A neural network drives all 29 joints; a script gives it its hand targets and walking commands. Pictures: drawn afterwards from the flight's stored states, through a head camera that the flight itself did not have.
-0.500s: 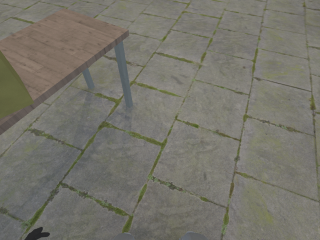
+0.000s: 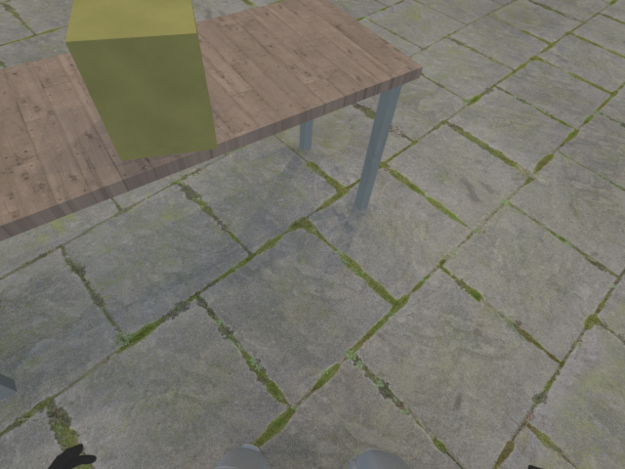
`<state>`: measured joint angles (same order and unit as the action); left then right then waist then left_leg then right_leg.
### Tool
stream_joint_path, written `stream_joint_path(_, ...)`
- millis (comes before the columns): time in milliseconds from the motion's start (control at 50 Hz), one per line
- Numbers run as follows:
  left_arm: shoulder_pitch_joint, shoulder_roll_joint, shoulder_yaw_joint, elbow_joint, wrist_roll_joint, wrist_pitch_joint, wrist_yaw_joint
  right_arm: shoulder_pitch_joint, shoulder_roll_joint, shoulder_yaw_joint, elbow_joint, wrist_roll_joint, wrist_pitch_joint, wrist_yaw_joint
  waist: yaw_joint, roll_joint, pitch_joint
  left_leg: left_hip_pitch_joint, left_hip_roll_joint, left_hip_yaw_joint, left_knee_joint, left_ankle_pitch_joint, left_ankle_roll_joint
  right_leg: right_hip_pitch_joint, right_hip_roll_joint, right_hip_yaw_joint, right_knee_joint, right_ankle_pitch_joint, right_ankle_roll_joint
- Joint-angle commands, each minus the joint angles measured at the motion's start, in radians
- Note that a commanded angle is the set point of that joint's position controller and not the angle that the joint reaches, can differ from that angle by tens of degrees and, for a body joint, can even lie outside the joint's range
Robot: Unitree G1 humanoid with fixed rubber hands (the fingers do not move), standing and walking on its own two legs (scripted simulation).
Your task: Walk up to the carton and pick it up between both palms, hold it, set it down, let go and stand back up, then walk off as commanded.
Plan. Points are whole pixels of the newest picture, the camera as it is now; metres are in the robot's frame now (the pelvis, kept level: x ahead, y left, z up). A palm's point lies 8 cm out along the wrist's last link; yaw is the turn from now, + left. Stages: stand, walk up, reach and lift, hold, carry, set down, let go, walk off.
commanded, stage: walk up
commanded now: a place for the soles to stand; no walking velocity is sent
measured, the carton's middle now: (153, 72) +0.81 +0.36 +0.01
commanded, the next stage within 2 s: none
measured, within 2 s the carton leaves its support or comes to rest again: neither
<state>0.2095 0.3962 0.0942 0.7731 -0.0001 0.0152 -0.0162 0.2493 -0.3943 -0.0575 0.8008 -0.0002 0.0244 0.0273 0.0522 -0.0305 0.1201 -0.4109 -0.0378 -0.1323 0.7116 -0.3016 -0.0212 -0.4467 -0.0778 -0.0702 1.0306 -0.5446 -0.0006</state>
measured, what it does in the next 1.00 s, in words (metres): steps on the spot, turning left: right foot, then left foot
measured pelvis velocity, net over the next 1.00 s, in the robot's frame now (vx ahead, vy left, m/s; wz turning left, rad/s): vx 0.01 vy -0.04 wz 0.41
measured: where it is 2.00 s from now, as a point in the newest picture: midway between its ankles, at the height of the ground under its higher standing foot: outside the picture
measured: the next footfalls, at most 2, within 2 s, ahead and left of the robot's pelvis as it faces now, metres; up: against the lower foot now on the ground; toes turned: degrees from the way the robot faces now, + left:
right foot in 0.14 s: +0.06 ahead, -0.13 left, +0.00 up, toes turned -2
left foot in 0.56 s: +0.03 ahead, +0.16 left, +0.00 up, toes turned +11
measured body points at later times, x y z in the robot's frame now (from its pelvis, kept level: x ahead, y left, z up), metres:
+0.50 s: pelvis -0.02 -0.02 +0.01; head +0.03 -0.04 +0.46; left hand +0.00 +0.32 -0.07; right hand +0.14 -0.31 -0.12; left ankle -0.03 +0.15 -0.69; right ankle +0.02 -0.13 -0.72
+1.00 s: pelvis +0.01 -0.04 +0.00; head +0.05 -0.04 +0.45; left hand -0.07 +0.29 -0.10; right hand +0.22 -0.30 -0.12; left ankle -0.04 +0.13 -0.68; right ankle +0.04 -0.15 -0.72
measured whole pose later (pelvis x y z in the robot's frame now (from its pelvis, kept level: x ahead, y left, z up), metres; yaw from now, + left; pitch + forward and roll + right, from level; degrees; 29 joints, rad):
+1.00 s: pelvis +0.01 -0.04 +0.00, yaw +23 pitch -1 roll +2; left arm 0.28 0.39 0.09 0.82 0.00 -0.01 -0.02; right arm 0.24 -0.42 -0.06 0.79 0.00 0.01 -0.01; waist 0.03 0.01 0.12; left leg -0.45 -0.05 -0.16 0.96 -0.45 -0.02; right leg -0.30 -0.09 -0.08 0.75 -0.42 -0.01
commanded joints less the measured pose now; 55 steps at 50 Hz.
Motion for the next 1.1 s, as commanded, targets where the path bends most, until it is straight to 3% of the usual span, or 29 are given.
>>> stream_joint_path(0,-0.002,0.167,0.049,-0.09,-0.015,-0.051,0.03,0.011,-0.236,-0.077,-0.132,-0.027,-0.022,-0.023,-0.079,0.303,-0.181,0.192,0.156,-0.345,-0.202,0.557,0.249,-0.02,0.066,0.042,-0.126,-0.027,0.008)
stream_joint_path(20,-0.018,0.181,0.056,-0.084,-0.009,-0.056,0.036,0.036,-0.245,-0.09,-0.124,-0.039,-0.016,-0.021,-0.09,0.223,-0.165,0.217,0.177,-0.392,-0.213,0.536,0.244,-0.019,0.076,0.044,-0.154,-0.027,0.005)
stream_joint_path(60,0.043,0.17,0.052,-0.067,-0.015,-0.064,0.037,-0.025,-0.261,-0.084,-0.127,-0.041,-0.009,-0.024,-0.036,0.276,-0.164,0.062,0.173,-0.396,-0.187,0.532,0.241,0.109,0.081,0.074,-0.243,0.026,-0.015)
stream_joint_path(100,0.183,0.204,0.079,0.003,-0.001,-0.068,0.043,-0.122,-0.183,-0.053,-0.155,-0.024,-0.008,-0.027,0.057,0.082,-0.173,-0.15,0.067,-0.23,-0.041,0.262,0.16,0.384,0.012,0.088,-0.544,0.193,-0.027)
stream_joint_path(140,0.156,0.366,0.112,-0.026,0.017,-0.074,0.043,-0.064,-0.106,-0.031,-0.152,-0.03,-0.007,-0.033,0.058,-0.23,-0.131,-0.38,-0.078,-0.021,0.318,-0.246,0.039,0.397,-0.404,0.554,-0.798,0.085,-0.1)
stream_joint_path(160,0.043,0.37,0.117,-0.057,0.015,-0.079,0.037,-0.056,-0.182,-0.047,-0.157,-0.044,0.0,-0.034,0.019,-0.21,-0.093,-0.345,0.02,-0.045,0.366,-0.232,0.035,0.29,-0.442,0.607,-0.833,0.036,-0.158)
stream_joint_path(200,-0.058,0.306,0.1,-0.075,0.019,-0.077,0.036,0.007,-0.245,-0.076,-0.098,-0.039,0.0,-0.015,-0.039,-0.07,-0.003,-0.309,0.034,-0.04,0.419,-0.115,0.012,0.236,-0.344,0.381,-0.802,0.006,-0.123)
stream_joint_path(280,-0.041,0.258,0.092,-0.081,0.023,-0.08,0.021,0.06,-0.219,-0.08,-0.055,-0.023,-0.006,0.01,-0.017,-0.14,-0.02,-0.229,0.041,0.071,0.376,-0.032,-0.004,0.305,-0.231,0.144,-0.763,0.055,-0.112)
stream_joint_path(300,0.008,0.248,0.089,-0.065,0.009,-0.08,0.022,0.053,-0.203,-0.065,-0.051,-0.022,-0.006,0.013,-0.016,-0.168,-0.019,-0.255,0.053,0.041,0.319,-0.009,-0.005,0.375,-0.231,0.131,-0.73,0.19,-0.086)
stream_joint_path(360,0.048,0.281,0.1,-0.089,0.032,-0.072,0.004,0.006,-0.202,-0.061,-0.071,-0.011,-0.025,0.008,0.053,-0.221,-0.131,-0.213,0.077,0.119,0.211,-0.087,-0.006,0.442,-0.272,0.093,-0.67,0.154,-0.195)
stream_joint_path(440,-0.005,0.309,0.096,-0.113,0.037,-0.06,0.004,0.026,-0.189,-0.06,-0.07,-0.011,-0.043,0.001,0.009,-0.258,-0.144,-0.027,0.077,0.132,-0.023,-0.112,0.012,0.354,-0.316,0.033,-0.531,0.366,-0.172)
stream_joint_path(480,0.002,0.291,0.087,-0.114,0.024,-0.044,0.0,0.086,-0.186,-0.067,-0.036,-0.012,-0.053,-0.008,-0.013,-0.228,-0.192,0.087,0.011,0.236,-0.154,0.055,0.026,0.326,-0.276,-0.079,-0.395,0.52,-0.131)
stream_joint_path(520,0.023,0.212,0.056,-0.115,0.02,-0.03,0.002,0.138,-0.254,-0.1,-0.016,-0.043,-0.061,-0.026,-0.065,0.037,-0.265,0.303,-0.03,0.06,-0.205,-0.064,0.096,0.132,-0.229,-0.083,-0.184,0.32,-0.07)
stream_joint_path(540,0.017,0.183,0.044,-0.127,0.011,-0.03,-0.002,0.112,-0.343,-0.122,-0.038,-0.055,-0.062,-0.031,-0.073,0.281,-0.217,0.35,0.141,-0.265,-0.28,0.008,0.178,-0.031,-0.11,-0.104,-0.012,0.158,0.002)
stream_joint_path(560,-0.09,0.164,0.051,-0.165,0.005,-0.03,-0.004,0.143,-0.396,-0.118,-0.06,-0.038,-0.066,-0.04,-0.096,0.287,-0.176,0.278,0.277,-0.615,-0.357,0.022,0.297,-0.191,0.031,-0.032,0.076,-0.114,0.041)
stream_joint_path(580,-0.127,0.218,0.06,-0.151,0.009,-0.019,0.005,0.14,-0.407,-0.128,-0.062,-0.036,-0.066,-0.044,-0.095,0.204,-0.13,0.182,0.298,-0.676,-0.395,-0.176,0.307,-0.168,-0.013,0.092,0.107,-0.109,0.004)
stream_joint_path(600,-0.106,0.253,0.072,-0.131,0.01,-0.019,0.004,0.086,-0.356,-0.114,-0.072,-0.036,-0.064,-0.051,-0.081,0.142,-0.078,0.177,0.253,-0.58,-0.384,-0.269,0.28,-0.188,-0.013,0.084,0.064,-0.085,0.001)
stream_joint_path(660,0.044,0.227,0.068,-0.061,0.03,-0.035,0.001,0.012,-0.286,-0.094,-0.104,-0.042,-0.061,-0.049,-0.049,0.301,-0.08,0.108,0.141,-0.37,-0.319,-0.2,0.213,-0.11,-0.003,0.052,-0.031,0.009,-0.002)
stream_joint_path(700,0.058,0.233,0.085,-0.045,0.029,-0.041,0.0,0.027,-0.289,-0.093,-0.109,-0.051,-0.06,-0.041,-0.048,0.26,-0.118,0.023,0.185,-0.464,-0.307,-0.232,0.255,0.007,0.04,0.093,-0.067,-0.065,-0.005)
stream_joint_path(760,0.127,0.205,0.066,-0.014,0.023,-0.064,0.006,-0.07,-0.26,-0.074,-0.142,-0.039,-0.043,-0.043,-0.007,0.306,-0.14,-0.046,0.088,-0.299,-0.167,0.024,0.219,0.197,0.074,0.029,-0.368,0.055,-0.009)
stream_joint_path(780,0.188,0.189,0.073,0.008,0.029,-0.074,0.019,-0.068,-0.211,-0.057,-0.121,-0.029,-0.04,-0.05,0.041,0.222,-0.155,-0.107,0.092,-0.226,-0.056,0.122,0.155,0.309,0.046,0.045,-0.483,0.184,-0.027)
stream_joint_path(800,0.248,0.271,0.092,0.033,0.045,-0.076,0.023,-0.06,-0.155,-0.035,-0.138,-0.024,-0.037,-0.056,0.067,-0.032,-0.191,-0.221,-0.014,-0.145,0.178,0.0,0.105,0.464,-0.057,0.194,-0.606,0.133,-0.021)
stream_joint_path(820,0.207,0.377,0.11,0.009,0.051,-0.087,0.031,-0.047,-0.11,-0.029,-0.15,-0.017,-0.039,-0.064,0.05,-0.202,-0.108,-0.415,-0.132,0.008,0.332,-0.185,0.047,0.447,-0.35,0.522,-0.756,0.159,-0.087)
stream_joint_path(840,0.11,0.4,0.112,-0.028,0.037,-0.087,0.024,-0.097,-0.22,-0.054,-0.148,-0.03,-0.041,-0.077,0.032,-0.099,-0.067,-0.368,-0.025,-0.035,0.406,-0.253,0.025,0.291,-0.438,0.668,-0.784,0.184,-0.197)
stream_joint_path(900,-0.017,0.265,0.083,-0.052,0.024,-0.075,0.021,0.065,-0.238,-0.06,-0.06,-0.005,-0.055,-0.067,-0.052,-0.11,-0.013,-0.269,0.04,0.065,0.376,-0.14,0.034,0.303,-0.271,0.244,-0.623,0.447,-0.145)
stream_joint_path(980,0.111,0.292,0.087,-0.04,0.034,-0.061,0.016,-0.027,-0.201,-0.045,-0.087,-0.007,-0.07,-0.052,0.032,-0.222,-0.082,-0.242,0.026,0.152,0.171,-0.193,0.036,0.43,-0.274,0.176,-0.479,0.805,-0.168)
stream_joint_path(1040,0.033,0.278,0.078,-0.076,0.014,-0.027,0.014,0.103,-0.187,-0.053,-0.04,-0.007,-0.096,-0.058,-0.044,-0.147,-0.176,0.041,-0.028,0.194,-0.24,0.107,0.048,0.399,-0.163,-0.021,-0.223,0.732,-0.107)
stream_joint_path(1060,0.035,0.247,0.058,-0.091,0.001,-0.024,0.019,0.136,-0.229,-0.072,-0.024,-0.021,-0.1,-0.062,-0.061,-0.084,-0.25,0.252,-0.03,0.102,-0.229,0.187,0.091,0.245,-0.118,-0.04,-0.116,0.691,-0.062)
stream_joint_path(1080,0.038,0.171,0.03,-0.098,0.008,-0.026,0.015,0.164,-0.279,-0.091,-0.026,-0.049,-0.1,-0.067,-0.081,0.111,-0.274,0.366,0.054,-0.17,-0.235,0.125,0.159,0.058,-0.075,-0.023,0.01,0.421,-0.026)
